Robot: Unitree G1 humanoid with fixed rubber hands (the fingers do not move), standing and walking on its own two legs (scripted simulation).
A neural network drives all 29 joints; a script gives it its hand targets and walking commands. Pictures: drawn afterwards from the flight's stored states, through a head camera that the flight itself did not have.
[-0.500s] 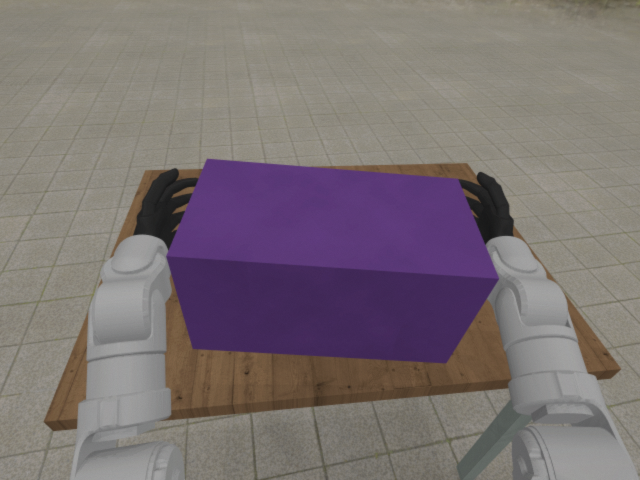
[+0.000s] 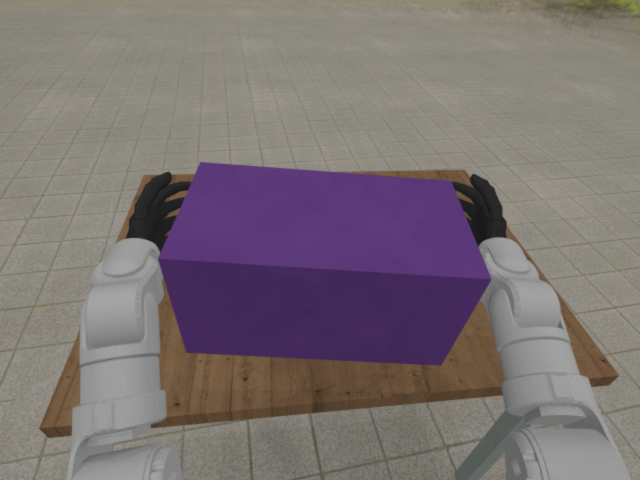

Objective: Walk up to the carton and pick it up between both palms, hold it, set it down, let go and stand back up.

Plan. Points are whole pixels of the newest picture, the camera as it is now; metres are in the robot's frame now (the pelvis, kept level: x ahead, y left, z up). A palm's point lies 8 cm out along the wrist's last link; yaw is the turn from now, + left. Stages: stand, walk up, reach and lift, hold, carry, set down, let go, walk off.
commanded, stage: hold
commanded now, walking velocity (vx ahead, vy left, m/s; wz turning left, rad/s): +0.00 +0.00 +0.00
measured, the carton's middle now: (321, 264) +0.34 +0.01 +0.15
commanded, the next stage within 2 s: none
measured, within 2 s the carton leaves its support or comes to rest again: neither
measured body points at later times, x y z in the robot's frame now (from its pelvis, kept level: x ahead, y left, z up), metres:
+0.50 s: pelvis +0.00 +0.00 +0.00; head -0.04 +0.02 +0.45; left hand +0.35 +0.21 +0.18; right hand +0.37 -0.20 +0.18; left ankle +0.04 +0.11 -0.75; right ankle -0.02 -0.08 -0.75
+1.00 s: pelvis -0.01 -0.01 +0.00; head -0.05 +0.01 +0.45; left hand +0.35 +0.20 +0.18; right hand +0.37 -0.21 +0.17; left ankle +0.04 +0.11 -0.75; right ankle -0.02 -0.08 -0.75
